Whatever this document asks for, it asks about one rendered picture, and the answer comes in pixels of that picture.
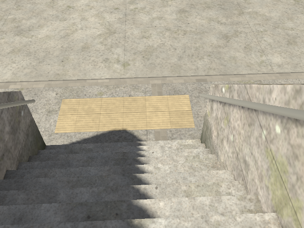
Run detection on stairs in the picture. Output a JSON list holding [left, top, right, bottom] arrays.
[[0, 139, 281, 228]]

